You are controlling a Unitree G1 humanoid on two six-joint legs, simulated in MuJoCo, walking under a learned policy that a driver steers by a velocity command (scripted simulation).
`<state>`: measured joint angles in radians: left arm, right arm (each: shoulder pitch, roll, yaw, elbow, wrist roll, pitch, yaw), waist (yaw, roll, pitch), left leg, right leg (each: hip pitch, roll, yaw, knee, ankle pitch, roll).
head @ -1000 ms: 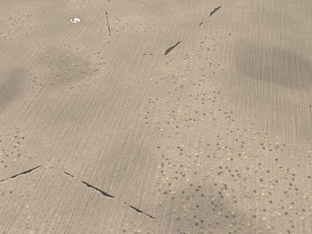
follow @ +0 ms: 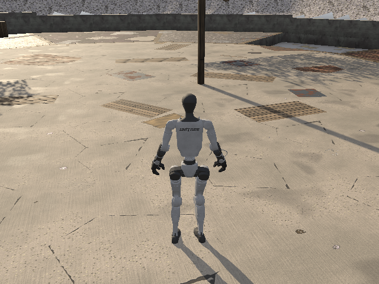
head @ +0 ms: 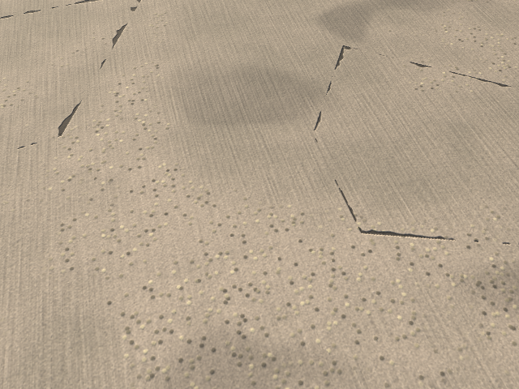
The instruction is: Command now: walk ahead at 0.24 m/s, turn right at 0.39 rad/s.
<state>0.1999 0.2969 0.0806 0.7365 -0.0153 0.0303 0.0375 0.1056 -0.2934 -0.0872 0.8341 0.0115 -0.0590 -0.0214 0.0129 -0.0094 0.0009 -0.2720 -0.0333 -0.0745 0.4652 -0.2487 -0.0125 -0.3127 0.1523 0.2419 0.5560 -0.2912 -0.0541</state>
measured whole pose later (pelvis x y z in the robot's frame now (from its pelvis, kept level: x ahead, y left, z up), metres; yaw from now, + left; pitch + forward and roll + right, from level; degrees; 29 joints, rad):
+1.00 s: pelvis +0.45 -0.03 -0.01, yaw -3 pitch +2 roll -1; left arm 0.38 0.29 0.05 0.84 -0.03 -0.07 -0.01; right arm 0.10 -0.28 -0.04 0.69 0.00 -0.09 0.04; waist 0.04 -0.01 0.05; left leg -0.48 -0.01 0.05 0.59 -0.15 0.07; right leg -0.23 0.00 0.06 1.06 -0.47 -0.02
